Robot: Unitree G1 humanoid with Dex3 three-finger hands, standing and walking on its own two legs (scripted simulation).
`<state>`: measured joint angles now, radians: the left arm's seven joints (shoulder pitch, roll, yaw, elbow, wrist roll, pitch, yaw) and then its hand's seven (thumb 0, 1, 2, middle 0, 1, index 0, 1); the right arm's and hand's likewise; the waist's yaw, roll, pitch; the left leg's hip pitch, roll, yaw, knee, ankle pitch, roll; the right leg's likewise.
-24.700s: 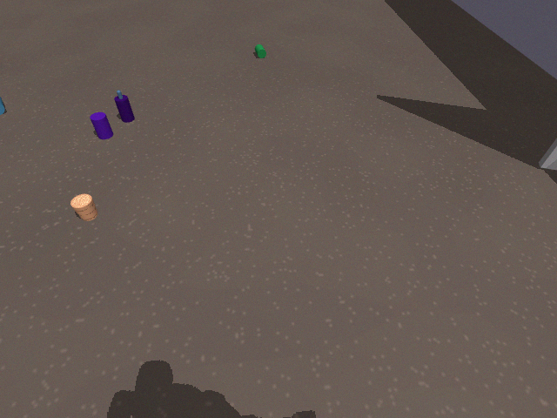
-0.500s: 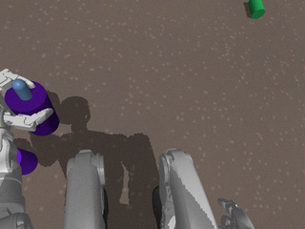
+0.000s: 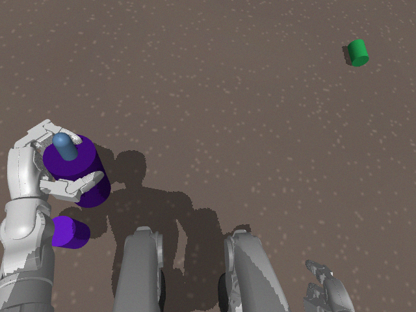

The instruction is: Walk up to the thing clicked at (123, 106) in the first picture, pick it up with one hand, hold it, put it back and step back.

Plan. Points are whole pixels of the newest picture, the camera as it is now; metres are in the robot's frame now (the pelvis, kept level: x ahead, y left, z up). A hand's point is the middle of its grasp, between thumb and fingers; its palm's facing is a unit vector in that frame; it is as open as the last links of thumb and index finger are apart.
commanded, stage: lift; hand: left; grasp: from the side
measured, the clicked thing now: (78, 168) +0.38 +0.24 -0.03
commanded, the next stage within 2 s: hold in 1.38 s
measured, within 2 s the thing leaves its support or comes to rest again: neither
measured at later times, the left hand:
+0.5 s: hand (30, 128) +0.37 +0.22 +0.15, palm faces +0.20 -0.98 -0.05, open 8.7 cm
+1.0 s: hand (15, 82) +0.38 +0.20 +0.21, palm faces +0.21 -0.98 -0.02, open 8.7 cm
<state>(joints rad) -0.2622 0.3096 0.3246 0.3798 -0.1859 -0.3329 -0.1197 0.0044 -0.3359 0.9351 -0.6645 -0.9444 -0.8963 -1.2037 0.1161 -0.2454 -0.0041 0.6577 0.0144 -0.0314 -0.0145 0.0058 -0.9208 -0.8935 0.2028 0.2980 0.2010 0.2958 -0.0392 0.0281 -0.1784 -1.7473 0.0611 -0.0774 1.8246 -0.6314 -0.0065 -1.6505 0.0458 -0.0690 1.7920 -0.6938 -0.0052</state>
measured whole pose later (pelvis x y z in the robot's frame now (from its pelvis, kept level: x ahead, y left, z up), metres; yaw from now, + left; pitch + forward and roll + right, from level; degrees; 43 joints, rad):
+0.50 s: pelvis +0.03 +0.01 +0.13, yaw +4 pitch +20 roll -4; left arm -0.14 0.25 0.18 0.36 -0.16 -0.28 -0.03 0.00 -0.33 0.93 -0.66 -0.95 -0.91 -1.17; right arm 0.19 -0.23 0.02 0.65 0.03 -0.08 -0.04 0.01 -0.91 -0.89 0.20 0.30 0.20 0.30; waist -0.04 0.03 -0.15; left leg -1.17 0.04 -0.05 1.35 -0.53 0.00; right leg -1.07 0.02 -0.06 1.31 -0.59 0.00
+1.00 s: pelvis +0.05 +0.00 +0.19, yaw +5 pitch +14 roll -2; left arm -0.14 0.20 0.14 0.42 -0.16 -0.31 0.00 0.00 -0.33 0.92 -0.66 -0.95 -0.91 -1.17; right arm 0.23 -0.22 0.03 0.67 0.00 -0.07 -0.04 0.01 -0.91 -0.90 0.20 0.30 0.20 0.30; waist -0.04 0.02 -0.09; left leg -0.85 0.04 -0.03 1.07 -0.46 -0.01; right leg -0.77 0.02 -0.04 1.03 -0.51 0.00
